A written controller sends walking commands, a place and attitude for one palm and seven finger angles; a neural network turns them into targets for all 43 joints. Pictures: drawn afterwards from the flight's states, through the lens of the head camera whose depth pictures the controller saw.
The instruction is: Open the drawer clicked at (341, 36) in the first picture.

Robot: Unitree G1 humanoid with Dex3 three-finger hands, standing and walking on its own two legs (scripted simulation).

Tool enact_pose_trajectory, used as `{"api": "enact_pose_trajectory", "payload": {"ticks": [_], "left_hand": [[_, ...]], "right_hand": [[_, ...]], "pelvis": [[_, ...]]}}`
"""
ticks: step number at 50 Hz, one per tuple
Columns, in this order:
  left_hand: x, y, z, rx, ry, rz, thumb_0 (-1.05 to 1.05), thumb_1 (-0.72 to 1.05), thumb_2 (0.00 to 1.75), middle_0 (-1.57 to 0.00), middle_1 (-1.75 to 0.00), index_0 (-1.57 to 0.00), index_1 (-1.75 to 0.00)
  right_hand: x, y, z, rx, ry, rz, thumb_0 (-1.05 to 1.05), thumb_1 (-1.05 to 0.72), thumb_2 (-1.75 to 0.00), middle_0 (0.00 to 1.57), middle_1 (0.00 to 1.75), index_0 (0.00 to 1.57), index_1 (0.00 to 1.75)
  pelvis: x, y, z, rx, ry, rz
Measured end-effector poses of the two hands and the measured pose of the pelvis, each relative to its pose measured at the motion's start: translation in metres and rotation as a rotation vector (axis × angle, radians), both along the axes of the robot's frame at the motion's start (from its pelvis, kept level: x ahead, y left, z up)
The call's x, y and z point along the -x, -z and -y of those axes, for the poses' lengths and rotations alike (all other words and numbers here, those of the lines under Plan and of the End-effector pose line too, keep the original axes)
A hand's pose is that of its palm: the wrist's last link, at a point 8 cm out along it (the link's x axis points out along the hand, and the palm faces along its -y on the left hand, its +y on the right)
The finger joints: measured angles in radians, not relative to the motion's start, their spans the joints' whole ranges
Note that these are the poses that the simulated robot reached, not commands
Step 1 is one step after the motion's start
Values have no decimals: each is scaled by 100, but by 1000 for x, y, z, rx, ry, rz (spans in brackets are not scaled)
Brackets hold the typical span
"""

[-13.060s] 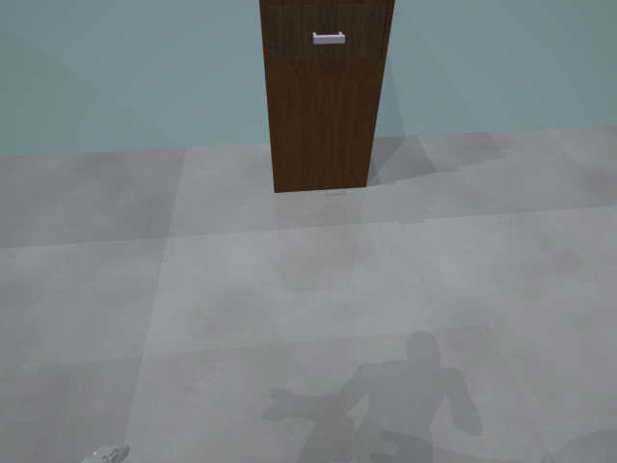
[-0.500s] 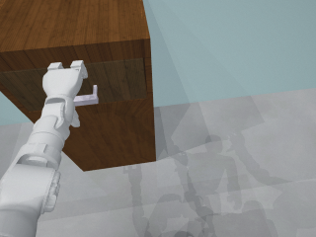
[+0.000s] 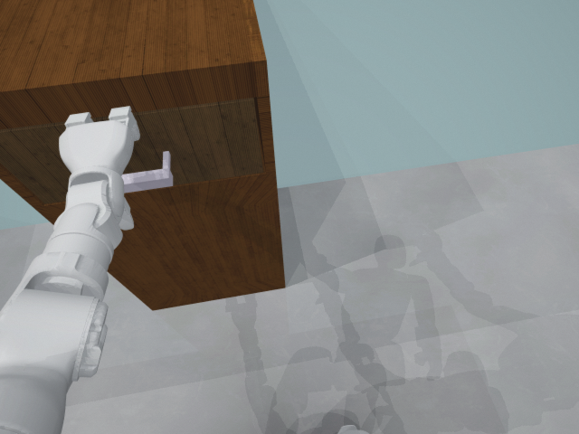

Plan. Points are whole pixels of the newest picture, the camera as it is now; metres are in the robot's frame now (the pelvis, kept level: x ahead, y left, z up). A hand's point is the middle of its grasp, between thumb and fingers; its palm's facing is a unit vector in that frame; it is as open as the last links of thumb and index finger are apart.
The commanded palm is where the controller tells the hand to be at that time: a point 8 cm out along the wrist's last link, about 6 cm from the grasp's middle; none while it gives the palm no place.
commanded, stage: move the hooked fingers above the handle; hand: left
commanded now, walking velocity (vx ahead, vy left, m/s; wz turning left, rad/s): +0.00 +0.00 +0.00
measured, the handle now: (138, 171) +0.54 +0.24 +0.00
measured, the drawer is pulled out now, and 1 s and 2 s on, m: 0.00 0.00 0.00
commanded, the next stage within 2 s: none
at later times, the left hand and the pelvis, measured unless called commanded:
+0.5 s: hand (127, 167) +0.49 +0.22 +0.07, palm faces -0.03 +0.02 -1.00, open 13.8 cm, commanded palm +0.46 +0.23 +0.11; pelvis +0.00 +0.00 +0.00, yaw +0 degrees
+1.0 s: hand (124, 163) +0.50 +0.22 +0.07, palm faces +0.00 +0.02 -1.00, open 13.6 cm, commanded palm +0.47 +0.22 +0.11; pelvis +0.00 +0.00 +0.00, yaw +1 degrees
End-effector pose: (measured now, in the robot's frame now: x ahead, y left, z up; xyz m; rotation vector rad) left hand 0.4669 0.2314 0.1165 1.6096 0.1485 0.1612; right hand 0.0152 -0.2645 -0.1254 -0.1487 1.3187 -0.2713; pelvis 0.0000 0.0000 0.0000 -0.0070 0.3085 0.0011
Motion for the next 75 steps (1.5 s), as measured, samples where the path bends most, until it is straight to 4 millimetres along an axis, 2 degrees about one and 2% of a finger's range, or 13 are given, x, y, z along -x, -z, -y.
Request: {"api": "enact_pose_trajectory", "payload": {"ticks": [3,7,13,20,27,31,38,43,51,60,64,71,75], "left_hand": [[7,8,-7,23,-31,-91,1,-49,30,-33,-120,-32,-121],[12,13,5,73,74,-137,0,-49,30,-33,-120,-32,-120],[4,-2,29,92,239,11,0,-49,30,-33,-120,-33,-120],[-7,-8,25,37,113,88,0,-49,30,-37,-125,-32,-121],[-1,3,9,30,-32,-88,1,-49,30,-34,-123,-32,-122],[7,11,1,49,25,-140,1,-49,30,-33,-121,-32,-121],[14,7,13,65,203,-27,0,-49,30,-33,-120,-32,-120],[1,0,12,42,133,67,0,-49,30,-32,-120,-32,-120],[-8,-6,13,30,16,-24,0,-49,30,-33,-120,-34,-125],[6,10,26,87,156,-84,1,-49,30,-32,-120,-33,-121],[12,12,16,69,161,-7,1,-49,30,-32,-120,-32,-121],[11,0,-17,0,4,29,1,-49,30,-32,-120,-32,-120],[8,-3,-11,24,-3,-48,0,-49,30,-32,-120,-32,-120]], "right_hand": [[5,-1,-2,-7,11,-19,1,-91,-90,20,30,20,30],[5,-8,0,24,4,-23,1,-91,-90,21,30,20,30],[-2,-12,9,71,-18,2,1,-91,-90,21,30,20,30],[-7,-4,9,38,-22,19,0,-91,-90,20,30,20,30],[-7,-5,3,17,23,49,1,-91,-90,21,30,20,30],[-3,-10,5,41,17,46,0,-91,-90,21,30,20,30],[4,-10,13,77,-27,-11,0,-91,-90,21,30,20,30],[5,-6,14,66,-29,-16,1,-91,-90,20,30,20,30],[4,-3,3,15,6,-6,1,-91,-90,20,30,20,30],[-3,-8,0,32,10,34,1,-91,-90,21,30,20,30],[-8,-7,4,41,-13,34,1,-91,-90,21,30,20,30],[-13,-3,7,32,-37,18,1,-91,-90,21,30,20,30],[-15,-6,8,34,-35,15,1,-91,-90,21,30,20,30]], "pelvis": [[-2,-3,0,1,-3,15],[-3,-5,1,4,-17,33],[-1,-1,1,7,-28,20],[3,2,0,2,-10,-7],[4,-2,3,-4,8,18],[4,-3,5,-1,1,24],[4,1,4,7,-31,12],[5,5,2,9,-34,-8],[1,0,1,5,-13,-1],[-3,-3,1,3,-1,26],[-1,0,2,3,-8,17],[1,1,2,6,-26,5],[-1,-2,2,8,-34,16]]}}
